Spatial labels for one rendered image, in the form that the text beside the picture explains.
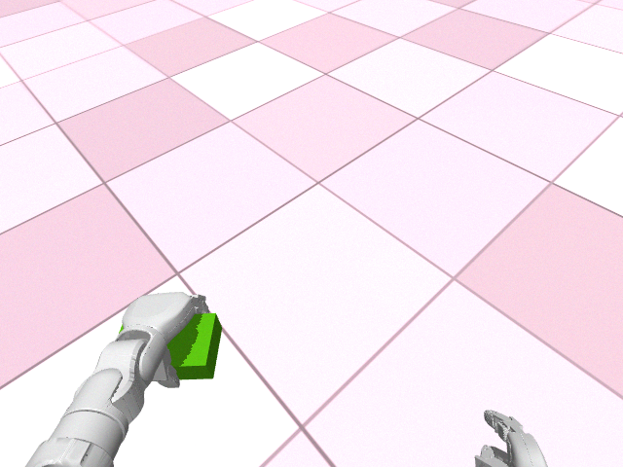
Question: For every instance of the small box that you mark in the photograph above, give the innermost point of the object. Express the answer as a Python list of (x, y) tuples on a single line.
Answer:
[(194, 350)]

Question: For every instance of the right robot hand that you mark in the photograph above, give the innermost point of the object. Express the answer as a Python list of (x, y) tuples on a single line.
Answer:
[(522, 448)]

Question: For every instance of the left robot arm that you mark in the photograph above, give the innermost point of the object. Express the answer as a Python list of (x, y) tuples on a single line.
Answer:
[(93, 427)]

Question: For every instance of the left robot hand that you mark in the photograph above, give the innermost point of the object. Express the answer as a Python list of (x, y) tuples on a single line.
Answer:
[(169, 314)]

